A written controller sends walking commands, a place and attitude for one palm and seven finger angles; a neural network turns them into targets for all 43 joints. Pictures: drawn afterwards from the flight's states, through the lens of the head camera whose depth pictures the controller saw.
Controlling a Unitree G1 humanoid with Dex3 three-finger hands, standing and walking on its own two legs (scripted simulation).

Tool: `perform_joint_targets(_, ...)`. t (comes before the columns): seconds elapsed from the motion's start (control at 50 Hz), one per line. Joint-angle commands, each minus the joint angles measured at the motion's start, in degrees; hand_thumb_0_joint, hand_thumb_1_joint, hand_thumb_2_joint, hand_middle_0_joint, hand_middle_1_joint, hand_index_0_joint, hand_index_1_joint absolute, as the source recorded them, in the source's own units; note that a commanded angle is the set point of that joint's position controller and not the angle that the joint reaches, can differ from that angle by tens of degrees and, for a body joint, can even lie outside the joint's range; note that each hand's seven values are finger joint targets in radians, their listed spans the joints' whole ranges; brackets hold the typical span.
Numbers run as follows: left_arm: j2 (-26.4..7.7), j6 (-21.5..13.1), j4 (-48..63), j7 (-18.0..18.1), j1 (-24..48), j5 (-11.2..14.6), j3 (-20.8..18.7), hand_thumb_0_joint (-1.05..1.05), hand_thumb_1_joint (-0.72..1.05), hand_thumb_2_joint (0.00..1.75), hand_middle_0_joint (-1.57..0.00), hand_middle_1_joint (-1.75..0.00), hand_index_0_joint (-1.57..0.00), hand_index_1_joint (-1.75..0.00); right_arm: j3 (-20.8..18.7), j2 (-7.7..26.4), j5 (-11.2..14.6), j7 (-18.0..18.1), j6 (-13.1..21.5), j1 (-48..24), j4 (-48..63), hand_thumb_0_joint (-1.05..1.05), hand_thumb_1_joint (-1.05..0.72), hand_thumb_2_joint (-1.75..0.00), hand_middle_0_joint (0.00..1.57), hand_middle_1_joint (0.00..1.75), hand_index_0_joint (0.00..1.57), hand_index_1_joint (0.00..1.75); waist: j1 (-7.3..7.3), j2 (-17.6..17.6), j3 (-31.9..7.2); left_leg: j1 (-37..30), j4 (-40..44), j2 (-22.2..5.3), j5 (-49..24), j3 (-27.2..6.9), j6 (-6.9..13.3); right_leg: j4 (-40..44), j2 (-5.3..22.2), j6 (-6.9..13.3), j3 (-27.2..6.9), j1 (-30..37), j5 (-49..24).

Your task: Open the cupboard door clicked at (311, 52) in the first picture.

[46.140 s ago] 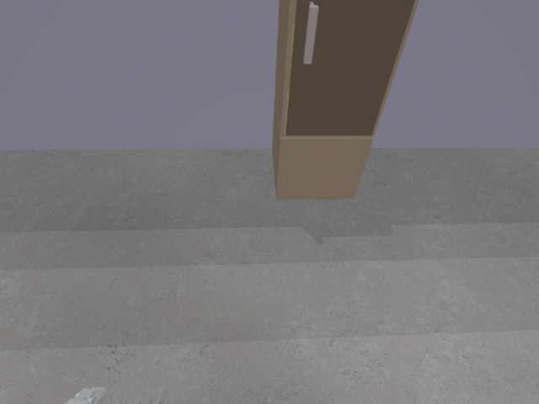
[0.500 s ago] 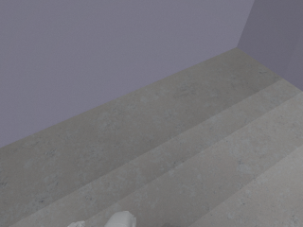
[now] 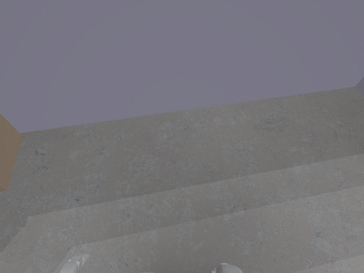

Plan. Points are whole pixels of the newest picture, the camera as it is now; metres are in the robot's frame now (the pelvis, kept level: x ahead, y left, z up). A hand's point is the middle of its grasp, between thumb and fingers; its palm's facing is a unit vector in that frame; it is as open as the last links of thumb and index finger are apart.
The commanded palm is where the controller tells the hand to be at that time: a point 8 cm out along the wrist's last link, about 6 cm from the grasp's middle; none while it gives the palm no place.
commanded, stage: turn to face it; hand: left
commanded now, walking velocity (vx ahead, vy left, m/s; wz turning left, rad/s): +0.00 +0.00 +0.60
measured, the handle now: out of the picture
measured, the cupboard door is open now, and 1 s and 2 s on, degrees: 51 51 51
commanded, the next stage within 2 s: take the last steps up to it in 1.78 s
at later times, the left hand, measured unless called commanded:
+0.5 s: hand out of the picture -0.02 +0.17 -0.18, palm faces +0.37 -0.90 -0.25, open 7.3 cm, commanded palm none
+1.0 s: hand out of the picture +0.03 +0.19 -0.15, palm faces +0.56 -0.78 -0.29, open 7.4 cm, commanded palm none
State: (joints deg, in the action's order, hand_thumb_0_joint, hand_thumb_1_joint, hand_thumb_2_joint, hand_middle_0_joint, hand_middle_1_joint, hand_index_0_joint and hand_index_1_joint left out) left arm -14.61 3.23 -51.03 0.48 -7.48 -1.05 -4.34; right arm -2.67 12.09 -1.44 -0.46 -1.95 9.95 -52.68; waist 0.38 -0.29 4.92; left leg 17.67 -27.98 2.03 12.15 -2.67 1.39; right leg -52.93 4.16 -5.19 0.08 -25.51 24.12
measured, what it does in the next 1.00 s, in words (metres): steps on the spot, turning left: right foot, then left foot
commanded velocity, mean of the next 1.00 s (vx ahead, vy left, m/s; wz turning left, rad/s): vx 0.00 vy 0.00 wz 0.60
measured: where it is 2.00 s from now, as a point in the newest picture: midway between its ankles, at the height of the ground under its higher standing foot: outside the picture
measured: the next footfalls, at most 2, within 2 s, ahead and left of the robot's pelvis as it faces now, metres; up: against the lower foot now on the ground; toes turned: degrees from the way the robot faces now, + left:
right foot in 0.10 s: +0.03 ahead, -0.14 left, +0.00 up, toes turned +3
left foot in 0.54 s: +0.02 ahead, +0.09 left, +0.00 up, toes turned +27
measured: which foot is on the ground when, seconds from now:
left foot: down 0.00-0.10, up 0.12-0.52, down 0.54-0.96, up 0.98-1.00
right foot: up 0.00-0.08, down 0.10-0.52, up 0.54-0.94, down 0.96-1.00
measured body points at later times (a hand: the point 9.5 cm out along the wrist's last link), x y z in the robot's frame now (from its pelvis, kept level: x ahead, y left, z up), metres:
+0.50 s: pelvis +0.01 -0.03 -0.01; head +0.07 -0.01 +0.44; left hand -0.04 +0.22 -0.16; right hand +0.21 -0.24 -0.14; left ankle -0.02 +0.08 -0.72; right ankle -0.01 -0.14 -0.74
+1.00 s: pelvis +0.04 -0.05 -0.01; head +0.10 -0.04 +0.44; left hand +0.00 +0.23 -0.13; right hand +0.24 -0.23 -0.17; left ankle -0.03 +0.07 -0.72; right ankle +0.10 -0.15 -0.74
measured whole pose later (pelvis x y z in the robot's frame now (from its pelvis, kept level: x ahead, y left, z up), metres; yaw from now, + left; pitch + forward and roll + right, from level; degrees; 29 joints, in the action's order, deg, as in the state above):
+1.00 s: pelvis +0.04 -0.05 -0.01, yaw +36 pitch +2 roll +1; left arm -11.9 0.6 -48.8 0.8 -6.2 -1.2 -2.8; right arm -4.4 13.6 -0.7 -0.6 -3.5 10.6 -54.1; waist 1.5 2.5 5.5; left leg 23.0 -43.0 3.6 24.2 -6.8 -1.5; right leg -33.8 1.9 -0.5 2.8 -16.2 18.6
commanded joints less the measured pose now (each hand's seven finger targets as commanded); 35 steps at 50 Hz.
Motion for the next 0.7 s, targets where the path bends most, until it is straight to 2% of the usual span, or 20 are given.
perform_joint_targets(0.0,-3.3,-1.8,4.7,0.4,-1.3,0.5,-0.3,0.0,0.9,0.9,-0.2,-0.3,-0.2,-0.3,-4.2,13.1,-0.2,1.0,0.3,0.0,4.1,0.0,-0.9,-0.9,0.2,0.3,0.2,0.3,0.41,10.5,-7.6,-3.1,6.0,-13.1,-14.0,-17.1,7.4,11.9,-3.2,1.0,1.4,6.8,-0.3)
perform_joint_targets(0.04,-4.3,-2.4,3.7,0.6,-5.7,0.6,-0.7,0.0,0.9,0.9,-0.2,-0.3,-0.2,-0.3,-4.3,12.4,0.3,0.8,0.1,-2.4,4.8,0.0,-0.9,-0.9,0.2,0.3,0.2,0.3,-2.13,8.6,-8.2,2.8,2.7,-10.6,-10.1,-16.5,5.1,23.0,-3.7,1.5,1.8,16.5,-8.2)
perform_joint_targets(0.06,-6.7,-3.0,3.2,0.9,-8.5,0.3,-1.4,0.0,0.9,0.9,-0.2,-0.3,-0.2,-0.3,-4.1,10.1,0.8,0.7,0.0,-2.8,5.5,0.0,-0.9,-0.9,0.2,0.3,0.2,0.3,-3.57,2.3,-9.4,9.3,-2.4,-6.9,-2.0,-14.4,2.2,32.5,1.4,2.5,-2.7,24.6,-9.4)
perform_joint_targets(0.08,-12.3,-3.6,3.2,1.5,-9.5,-0.7,-2.6,0.0,0.9,0.9,-0.2,-0.3,-0.2,-0.3,-3.6,6.0,1.2,0.4,0.2,-2.1,6.4,0.0,-0.9,-0.9,0.2,0.3,0.2,0.3,-4.02,-15.9,-9.3,19.1,-16.4,2.0,14.5,-2.7,-2.9,38.6,17.4,8.3,-19.4,29.5,-9.9)
perform_joint_targets(0.1,-13.2,-3.4,3.9,1.7,-8.0,-0.5,-2.0,0.0,0.9,0.9,-0.2,-0.3,-0.2,-0.3,-3.9,8.3,0.7,0.2,0.1,-3.3,6.5,0.0,-0.9,-0.9,0.2,0.3,0.2,0.3,-3.8,-16.2,-7.4,18.2,-31.6,1.3,23.7,-1.0,-3.6,39.0,25.4,13.6,-23.5,20.8,-15.9)
perform_joint_targets(0.12,-10.5,-3.4,4.7,1.7,-4.4,-0.3,-1.2,0.0,0.9,0.9,-0.2,-0.3,-0.2,-0.3,-3.9,8.4,0.3,-0.3,-0.2,-1.7,5.8,0.0,-0.9,-0.9,0.2,0.3,0.2,0.3,-1.46,-10.8,-5.9,17.3,-38.9,-0.7,19.9,-2.6,-3.3,37.7,22.0,14.5,-16.6,17.2,-16.4)
perform_joint_targets(0.14,-7.6,-3.5,5.2,2.1,-1.7,-0.1,-0.9,0.0,0.9,0.9,-0.2,-0.3,-0.2,-0.3,-4.2,7.8,0.3,-0.3,-0.9,-1.2,4.4,0.0,-0.9,-0.9,0.2,0.3,0.2,0.3,-0.06,-14.2,-5.8,18.0,-41.9,-1.9,17.3,-2.3,-3.8,36.8,18.8,12.9,-13.5,17.2,-20.5)
perform_joint_targets(0.16,-6.2,-3.5,5.3,1.8,-0.7,0.2,-0.3,0.0,0.9,0.9,-0.2,-0.3,-0.2,-0.3,-4.0,7.8,0.2,-0.6,-1.3,-1.4,3.3,0.0,-0.9,-0.9,0.2,0.3,0.2,0.3,0.78,-12.3,-4.1,17.7,-44.1,-2.9,13.6,-0.8,-4.7,34.5,15.1,11.8,-7.7,17.3,-27.2)
perform_joint_targets(0.2,-5.3,-4.0,5.1,1.6,-2.4,0.3,0.1,0.0,0.9,0.9,-0.2,-0.3,-0.2,-0.3,-3.2,6.0,0.4,-1.0,-1.4,-1.6,3.2,0.0,-0.9,-0.9,0.2,0.3,0.2,0.3,0.65,-11.0,-4.9,18.0,-41.1,-2.9,11.6,1.7,-5.7,31.8,13.0,10.5,-0.6,21.2,-39.4)
perform_joint_targets(0.3,-7.2,-4.1,3.0,1.7,-9.3,-0.1,-0.8,0.0,0.9,0.9,-0.2,-0.3,-0.2,-0.3,-2.0,4.7,0.7,-1.2,-1.4,-6.9,3.7,0.0,-0.9,-0.9,0.2,0.3,0.2,0.3,-2.53,-9.4,-6.3,14.9,-27.7,-3.1,12.4,5.8,-6.0,29.0,14.6,10.4,3.2,27.8,-48.8)
perform_joint_targets(0.38,-8.7,-3.8,2.2,1.5,-10.0,-0.6,-1.5,0.0,0.9,0.9,-0.2,-0.3,-0.2,-0.3,-1.7,4.2,0.9,-1.4,-1.0,-8.7,4.4,0.0,-0.9,-0.9,0.2,0.3,0.2,0.3,-3.13,-12.1,-5.6,10.0,-18.1,-2.7,13.3,8.4,-4.8,27.2,16.3,10.8,5.2,26.2,-48.6)
perform_joint_targets(0.44,-9.5,-3.8,1.8,1.2,-9.0,-0.6,-1.9,0.0,0.9,0.9,-0.2,-0.3,-0.2,-0.3,-1.8,5.0,0.9,-1.2,-0.3,-6.1,4.3,0.0,-0.9,-0.9,0.2,0.3,0.2,0.3,-1.49,-10.9,-7.3,2.2,-8.3,-1.6,9.9,9.8,-3.4,22.1,17.0,9.5,6.9,23.5,-47.5)
perform_joint_targets(0.46,-9.8,-3.8,2.2,1.0,-7.9,-0.1,-2.1,0.0,0.9,0.9,-0.2,-0.3,-0.2,-0.3,-2.1,6.3,0.7,-1.1,-0.1,-3.0,3.7,0.0,-0.9,-0.9,0.2,0.3,0.2,0.3,0.7,-9.6,-8.5,-4.0,-2.9,-0.9,3.9,10.1,-2.7,17.8,16.1,7.8,8.9,20.3,-45.5)
perform_joint_targets(0.48,-9.0,-3.6,2.6,0.7,-6.8,0.3,-1.9,0.0,0.9,0.9,-0.2,-0.3,-0.2,-0.3,-2.9,9.1,0.4,-0.9,0.4,1.9,2.5,0.0,-0.9,-0.9,0.2,0.3,0.2,0.3,3.66,-3.3,-11.5,-14.7,2.2,-4.0,-6.3,6.5,-1.0,8.3,14.6,5.1,11.1,13.1,-37.8)
perform_joint_targets(0.5,-4.9,-3.3,5.0,0.1,-5.7,0.8,-0.9,0.0,0.9,0.9,-0.2,-0.3,-0.2,-0.3,-4.8,16.2,-0.1,-0.5,0.9,6.4,1.8,0.0,-0.9,-0.9,0.2,0.3,0.2,0.3,6.07,15.2,-13.9,-24.7,4.4,-21.3,-27.5,-16.7,7.4,-6.6,5.2,0.4,12.0,-4.9,2.2)
perform_joint_targets(0.52,-4.3,-2.5,6.9,0.6,-1.4,0.4,-0.1,0.0,0.9,0.9,-0.2,-0.3,-0.2,-0.3,-5.1,18.9,0.5,0.1,0.3,9.5,0.9,0.0,-0.9,-0.9,0.2,0.3,0.2,0.3,6.92,15.4,-14.4,-23.2,4.5,-27.0,-43.0,-22.7,13.3,-14.2,2.5,0.6,4.4,-9.2,15.4)
perform_joint_targets(0.54,-5.2,-2.0,7.7,0.9,0.4,0.2,-0.2,0.0,0.9,0.9,-0.2,-0.3,-0.2,-0.3,-4.7,17.8,0.5,0.4,0.1,8.2,1.3,0.0,-0.9,-0.9,0.2,0.3,0.2,0.3,5.81,8.5,-11.4,-18.8,4.6,-26.7,-36.2,-18.0,13.4,-15.8,4.2,1.1,1.3,-8.9,13.2)
perform_joint_targets(0.6,-5.5,-1.0,3.8,0.4,-1.4,-0.1,-0.9,0.0,0.9,0.9,-0.2,-0.3,-0.2,-0.3,-3.4,13.7,0.1,1.4,0.5,-2.0,4.2,0.0,-0.9,-0.9,0.2,0.3,0.2,0.3,1.53,12.4,-4.9,-6.3,9.0,-17.5,-16.4,-12.8,8.7,-15.5,3.6,0.4,-0.9,-6.6,2.7)
perform_joint_targets(0.64,-5.1,-1.0,3.0,-0.1,-2.8,-0.3,-1.0,0.0,0.9,0.9,-0.2,-0.3,-0.2,-0.3,-3.1,12.7,0.1,1.4,1.0,-2.2,4.4,0.0,-0.9,-0.9,0.2,0.3,0.2,0.3,0.31,8.2,-5.8,-6.8,9.1,-15.0,-15.5,-11.2,7.3,-13.6,2.4,0.3,-0.4,-5.4,-0.9)
perform_joint_targets(0.68,-4.5,-1.2,3.1,-0.1,-3.2,-0.1,-0.8,0.0,0.9,0.9,-0.2,-0.3,-0.2,-0.3,-3.2,12.8,0.2,1.3,1.2,-1.5,4.3,0.0,-0.9,-0.9,0.2,0.3,0.2,0.3,0.1,5.5,-7.7,-8.9,8.2,-14.6,-17.3,-10.9,7.7,-9.7,1.6,0.0,0.0,-4.6,-1.1)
